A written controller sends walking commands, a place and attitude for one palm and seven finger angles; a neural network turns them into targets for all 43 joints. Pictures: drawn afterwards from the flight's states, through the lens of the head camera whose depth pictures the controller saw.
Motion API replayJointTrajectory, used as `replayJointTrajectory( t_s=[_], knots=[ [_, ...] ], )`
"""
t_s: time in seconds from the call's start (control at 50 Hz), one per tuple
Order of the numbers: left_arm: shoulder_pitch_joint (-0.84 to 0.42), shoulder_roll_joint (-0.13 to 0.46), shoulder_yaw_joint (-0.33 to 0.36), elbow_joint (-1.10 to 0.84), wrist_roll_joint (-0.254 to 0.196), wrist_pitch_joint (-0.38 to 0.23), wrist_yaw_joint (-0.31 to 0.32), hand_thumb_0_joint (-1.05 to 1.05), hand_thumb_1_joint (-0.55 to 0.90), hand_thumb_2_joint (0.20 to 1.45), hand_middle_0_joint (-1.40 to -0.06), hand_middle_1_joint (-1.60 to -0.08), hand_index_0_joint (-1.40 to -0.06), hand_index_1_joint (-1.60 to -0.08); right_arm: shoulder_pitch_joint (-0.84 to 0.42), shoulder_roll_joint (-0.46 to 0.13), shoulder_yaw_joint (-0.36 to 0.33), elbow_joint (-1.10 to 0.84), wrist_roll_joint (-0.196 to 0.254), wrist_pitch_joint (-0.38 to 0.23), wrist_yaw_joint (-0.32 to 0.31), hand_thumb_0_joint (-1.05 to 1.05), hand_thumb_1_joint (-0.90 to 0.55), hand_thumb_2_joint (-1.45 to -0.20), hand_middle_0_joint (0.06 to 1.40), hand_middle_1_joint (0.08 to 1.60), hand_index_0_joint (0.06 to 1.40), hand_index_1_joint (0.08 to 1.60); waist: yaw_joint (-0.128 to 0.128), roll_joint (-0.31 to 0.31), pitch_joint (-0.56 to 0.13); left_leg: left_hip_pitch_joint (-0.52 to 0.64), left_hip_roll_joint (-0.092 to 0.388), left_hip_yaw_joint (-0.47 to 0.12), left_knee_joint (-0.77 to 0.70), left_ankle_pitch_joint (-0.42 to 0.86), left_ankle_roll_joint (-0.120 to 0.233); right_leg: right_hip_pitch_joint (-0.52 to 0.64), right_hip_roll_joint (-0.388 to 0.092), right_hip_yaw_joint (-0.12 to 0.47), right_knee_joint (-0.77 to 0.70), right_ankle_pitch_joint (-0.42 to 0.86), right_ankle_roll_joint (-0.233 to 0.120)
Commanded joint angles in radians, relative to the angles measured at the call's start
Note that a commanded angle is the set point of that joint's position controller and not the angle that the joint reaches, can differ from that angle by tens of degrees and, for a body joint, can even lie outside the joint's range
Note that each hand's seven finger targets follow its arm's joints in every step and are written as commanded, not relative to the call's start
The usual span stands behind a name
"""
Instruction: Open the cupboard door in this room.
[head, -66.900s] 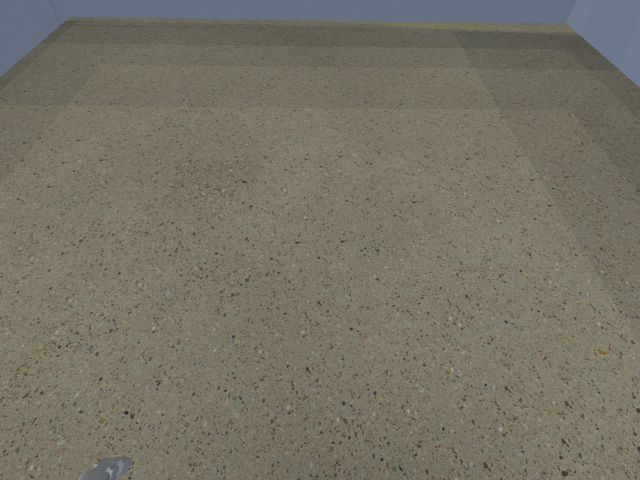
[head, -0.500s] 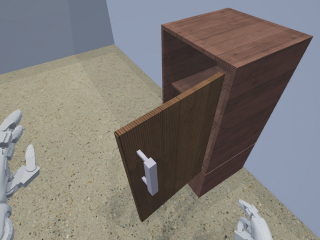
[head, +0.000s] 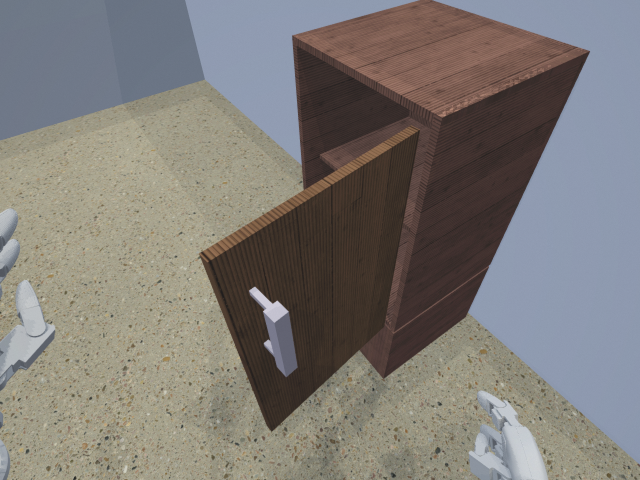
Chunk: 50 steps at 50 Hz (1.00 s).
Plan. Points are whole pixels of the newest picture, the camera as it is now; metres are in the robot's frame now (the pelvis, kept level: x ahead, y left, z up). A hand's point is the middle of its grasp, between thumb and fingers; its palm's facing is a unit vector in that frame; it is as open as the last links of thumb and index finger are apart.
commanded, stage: step back with the hand held close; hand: left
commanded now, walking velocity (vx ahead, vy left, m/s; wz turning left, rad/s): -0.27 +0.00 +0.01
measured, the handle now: (272, 332) +0.32 +0.11 -0.02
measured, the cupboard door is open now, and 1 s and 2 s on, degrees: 98 98 98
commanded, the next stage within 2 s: stop stepping back and stand still in 1.44 s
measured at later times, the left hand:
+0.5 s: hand (13, 402) +0.14 +0.28 +0.15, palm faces +0.53 -0.73 -0.44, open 7.4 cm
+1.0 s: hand out of the picture +0.09 +0.27 +0.16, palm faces +0.41 -0.76 -0.50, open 7.4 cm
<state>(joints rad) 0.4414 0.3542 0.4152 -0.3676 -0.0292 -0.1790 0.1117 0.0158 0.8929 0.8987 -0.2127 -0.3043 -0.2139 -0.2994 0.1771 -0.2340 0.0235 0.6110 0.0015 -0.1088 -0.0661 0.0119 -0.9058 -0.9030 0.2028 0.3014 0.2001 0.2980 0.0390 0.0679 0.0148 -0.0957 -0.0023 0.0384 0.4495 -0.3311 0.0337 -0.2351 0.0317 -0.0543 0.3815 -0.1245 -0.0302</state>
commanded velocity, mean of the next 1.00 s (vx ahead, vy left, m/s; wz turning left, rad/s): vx -0.32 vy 0.00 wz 0.02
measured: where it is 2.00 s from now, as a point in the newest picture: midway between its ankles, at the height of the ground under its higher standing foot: outside the picture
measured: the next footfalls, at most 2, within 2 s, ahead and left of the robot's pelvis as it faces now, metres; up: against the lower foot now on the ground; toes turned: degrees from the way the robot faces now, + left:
right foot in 1.20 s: -0.17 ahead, -0.11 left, +0.00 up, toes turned +2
right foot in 1.74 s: -0.28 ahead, -0.11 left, +0.00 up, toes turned +4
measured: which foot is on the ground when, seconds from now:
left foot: down 0.00-1.00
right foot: down 0.00-1.00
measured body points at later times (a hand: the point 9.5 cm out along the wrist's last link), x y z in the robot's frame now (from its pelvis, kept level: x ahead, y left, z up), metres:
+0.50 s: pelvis -0.06 +0.01 -0.03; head -0.07 +0.01 +0.42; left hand +0.11 +0.31 +0.18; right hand +0.08 -0.24 -0.11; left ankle -0.05 +0.09 -0.74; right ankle +0.05 -0.10 -0.74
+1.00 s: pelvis -0.12 +0.01 -0.03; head -0.09 +0.03 +0.42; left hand +0.06 +0.30 +0.18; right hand +0.06 -0.24 -0.09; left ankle -0.05 +0.09 -0.74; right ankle +0.01 -0.11 -0.74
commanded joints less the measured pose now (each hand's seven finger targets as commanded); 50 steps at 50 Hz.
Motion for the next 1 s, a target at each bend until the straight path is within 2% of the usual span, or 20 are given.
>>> replayJointTrajectory(
  t_s=[0.0, 0.1, 0.2, 0.24, 0.32, 0.38, 0.46, 0.52, 0.58, 0.6, 0.62, 0.66, 0.7, 0.74, 0.78, 0.82, 0.86, 0.88, 0.92, 0.98],
  knots=[
    [0.055, 0.194, 0.1, -0.214, 0.0, -0.071, 0.019, 0.0, 0.9, 0.9, -0.2, -0.3, -0.2, -0.3, -0.075, -0.125, -0.06, -0.168, -0.003, -0.016, -0.008, 0.0, -0.9, -0.9, 0.2, 0.3, 0.2, 0.3, -0.031, -0.029, -0.173, -0.146, 0.051, -0.065, -0.052, 0.24, -0.012, 0.179, -0.136, 0.17, 0.02, 0.269, -0.018],
    [0.094, 0.247, 0.162, -0.288, -0.001, -0.067, 0.038, 0.0, 0.9, 0.9, -0.2, -0.3, -0.2, -0.3, -0.078, -0.116, -0.073, -0.204, 0.003, 0.018, -0.018, 0.0, -0.9, -0.9, 0.2, 0.3, 0.2, 0.3, -0.032, -0.065, -0.22, -0.206, 0.057, -0.085, -0.014, 0.342, -0.03, 0.2, -0.145, 0.168, 0.109, 0.396, -0.023],
    [0.109, 0.231, 0.16, -0.323, 0.009, -0.066, 0.061, 0.0, 0.9, 0.9, -0.2, -0.3, -0.2, -0.3, -0.067, -0.117, -0.08, -0.224, -0.008, 0.029, -0.033, 0.0, -0.9, -0.9, 0.2, 0.3, 0.2, 0.3, -0.038, -0.032, -0.169, -0.298, 0.084, -0.121, -0.034, 0.278, -0.027, 0.15, -0.119, 0.161, 0.163, 0.281, -0.01],
    [0.11, 0.211, 0.148, -0.317, 0.022, -0.06, 0.075, 0.0, 0.9, 0.9, -0.2, -0.3, -0.2, -0.3, -0.051, -0.129, -0.087, -0.23, -0.022, 0.03, -0.041, 0.0, -0.9, -0.9, 0.2, 0.3, 0.2, 0.3, -0.042, -0.013, -0.131, -0.372, 0.108, -0.146, -0.056, 0.195, -0.016, 0.133, -0.093, 0.149, 0.195, 0.18, -0.002],
    [0.038, 0.182, 0.13, -0.314, 0.053, -0.054, 0.094, 0.0, 0.9, 0.9, -0.2, -0.3, -0.2, -0.3, -0.026, -0.137, -0.094, -0.227, -0.03, 0.024, -0.053, 0.0, -0.9, -0.9, 0.2, 0.3, 0.2, 0.3, -0.054, 0.016, -0.061, -0.562, 0.144, -0.175, -0.102, -0.178, 0.048, 0.136, -0.073, 0.16, 0.272, -0.019, 0.007],
    [-0.036, 0.19, 0.136, -0.315, 0.075, -0.059, 0.106, 0.0, 0.9, 0.9, -0.2, -0.3, -0.2, -0.3, -0.015, -0.135, -0.092, -0.223, -0.038, 0.013, -0.063, 0.0, -0.9, -0.9, 0.2, 0.3, 0.2, 0.3, -0.058, 0.014, -0.026, -0.683, 0.16, -0.204, -0.114, -0.334, 0.081, 0.175, -0.062, 0.161, 0.339, -0.029, 0.011],
    [-0.077, 0.195, 0.129, -0.328, 0.076, -0.075, 0.106, 0.0, 0.9, 0.9, -0.2, -0.3, -0.2, -0.3, 0.006, -0.125, -0.089, -0.216, -0.038, 0.001, -0.06, 0.0, -0.9, -0.9, 0.2, 0.3, 0.2, 0.3, -0.071, -0.111, -0.02, -0.616, 0.091, -0.156, 0.03, -0.366, 0.068, 0.056, -0.133, 0.276, 0.211, -0.12, -0.02],
    [-0.067, 0.233, 0.154, -0.349, 0.058, -0.092, 0.098, 0.0, 0.9, 0.9, -0.2, -0.3, -0.2, -0.3, -0.005, -0.124, -0.081, -0.212, -0.019, -0.004, -0.043, 0.0, -0.9, -0.9, 0.2, 0.3, 0.2, 0.3, -0.066, -0.124, -0.049, -0.49, 0.052, -0.138, 0.12, -0.343, 0.052, -0.065, -0.192, 0.348, 0.051, -0.31, -0.043],
    [-0.004, 0.246, 0.175, -0.354, 0.039, -0.118, 0.09, 0.0, 0.9, 0.9, -0.2, -0.3, -0.2, -0.3, -0.015, -0.121, -0.073, -0.212, -0.008, -0.013, -0.032, 0.0, -0.9, -0.9, 0.2, 0.3, 0.2, 0.3, -0.062, -0.042, -0.064, -0.492, 0.086, -0.183, 0.02, -0.321, 0.059, -0.042, -0.156, 0.274, 0.109, -0.267, -0.023],
    [0.017, 0.232, 0.172, -0.357, 0.039, -0.126, 0.09, 0.0, 0.9, 0.9, -0.2, -0.3, -0.2, -0.3, -0.01, -0.118, -0.068, -0.213, -0.01, -0.017, -0.033, 0.0, -0.9, -0.9, 0.2, 0.3, 0.2, 0.3, -0.061, -0.016, -0.063, -0.554, 0.119, -0.22, -0.061, -0.346, 0.071, 0.029, -0.115, 0.223, 0.183, -0.21, -0.003],
    [0.027, 0.23, 0.184, -0.359, 0.044, -0.133, 0.09, 0.0, 0.9, 0.9, -0.2, -0.3, -0.2, -0.3, -0.016, -0.129, -0.073, -0.215, -0.007, -0.023, -0.034, 0.0, -0.9, -0.9, 0.2, 0.3, 0.2, 0.3, -0.056, 0.056, -0.065, -0.637, 0.17, -0.257, -0.135, -0.385, 0.093, 0.117, -0.07, 0.176, 0.291, -0.126, 0.019],
    [0.033, 0.216, 0.192, -0.344, 0.056, -0.136, 0.093, 0.0, 0.9, 0.9, -0.2, -0.3, -0.2, -0.3, -0.022, -0.123, -0.078, -0.212, -0.017, -0.036, -0.036, 0.0, -0.9, -0.9, 0.2, 0.3, 0.2, 0.3, -0.049, 0.078, -0.059, -0.747, 0.233, -0.28, -0.185, -0.323, 0.109, 0.229, -0.012, 0.111, 0.434, 0.018, 0.039],
    [0.004, 0.211, 0.179, -0.331, 0.054, -0.139, 0.079, 0.0, 0.9, 0.9, -0.2, -0.3, -0.2, -0.3, -0.038, -0.122, -0.082, -0.208, -0.016, -0.046, -0.034, 0.0, -0.9, -0.9, 0.2, 0.3, 0.2, 0.3, -0.047, 0.033, -0.018, -0.759, 0.213, -0.24, -0.126, -0.239, 0.099, 0.22, -0.02, 0.145, 0.425, 0.047, 0.034],
    [0.032, 0.216, 0.177, -0.298, 0.036, -0.146, 0.063, 0.0, 0.9, 0.9, -0.2, -0.3, -0.2, -0.3, -0.019, -0.123, -0.088, -0.185, -0.011, -0.047, -0.025, 0.0, -0.9, -0.9, 0.2, 0.3, 0.2, 0.3, -0.054, -0.058, -0.059, -0.591, 0.145, -0.18, -0.004, -0.022, 0.056, 0.133, -0.074, 0.218, 0.304, 0.251, 0.006],
    [0.026, 0.219, 0.161, -0.322, 0.024, -0.149, 0.053, 0.0, 0.9, 0.9, -0.2, -0.3, -0.2, -0.3, -0.013, -0.119, -0.091, -0.171, -0.006, -0.043, -0.013, 0.0, -0.9, -0.9, 0.2, 0.3, 0.2, 0.3, -0.063, -0.085, -0.139, -0.457, 0.09, -0.122, 0.093, 0.068, 0.022, 0.075, -0.151, 0.289, 0.233, 0.363, -0.023],
    [0.048, 0.234, 0.162, -0.356, 0.017, -0.148, 0.05, 0.0, 0.9, 0.9, -0.2, -0.3, -0.2, -0.3, -0.017, -0.116, -0.093, -0.176, -0.003, -0.033, -0.004, 0.0, -0.9, -0.9, 0.2, 0.3, 0.2, 0.3, -0.064, -0.12, -0.161, -0.413, 0.059, -0.111, 0.136, -0.053, 0.019, 0.014, -0.197, 0.348, 0.144, 0.212, -0.045],
    [0.072, 0.261, 0.185, -0.394, 0.015, -0.152, 0.056, 0.0, 0.9, 0.9, -0.2, -0.3, -0.2, -0.3, -0.024, -0.112, -0.093, -0.183, 0.001, -0.021, 0.0, 0.0, -0.9, -0.9, 0.2, 0.3, 0.2, 0.3, -0.061, -0.142, -0.162, -0.409, 0.049, -0.122, 0.134, -0.169, 0.028, -0.028, -0.205, 0.362, 0.078, 0.011, -0.048],
    [0.091, 0.275, 0.207, -0.404, 0.015, -0.154, 0.06, 0.0, 0.9, 0.9, -0.2, -0.3, -0.2, -0.3, -0.026, -0.117, -0.094, -0.183, 0.001, -0.017, 0.0, 0.0, -0.9, -0.9, 0.2, 0.3, 0.2, 0.3, -0.058, -0.103, -0.165, -0.417, 0.056, -0.141, 0.114, -0.189, 0.034, -0.03, -0.197, 0.35, 0.075, -0.049, -0.05],
    [0.102, 0.269, 0.213, -0.423, 0.018, -0.159, 0.066, 0.0, 0.9, 0.9, -0.2, -0.3, -0.2, -0.3, -0.039, -0.121, -0.092, -0.196, -0.003, -0.015, -0.006, 0.0, -0.9, -0.9, 0.2, 0.3, 0.2, 0.3, -0.06, -0.047, -0.143, -0.485, 0.099, -0.183, 0.003, -0.24, 0.059, -0.003, -0.126, 0.278, 0.151, -0.093, -0.011],
    [0.074, 0.241, 0.23, -0.399, 0.041, -0.17, 0.068, 0.0, 0.9, 0.9, -0.2, -0.3, -0.2, -0.3, -0.068, -0.137, -0.095, -0.203, -0.01, -0.033, -0.024, 0.0, -0.9, -0.9, 0.2, 0.3, 0.2, 0.3, -0.046, 0.187, -0.108, -0.804, 0.268, -0.316, -0.242, -0.444, 0.134, 0.25, 0.025, 0.125, 0.506, -0.03, 0.05]
  ],
)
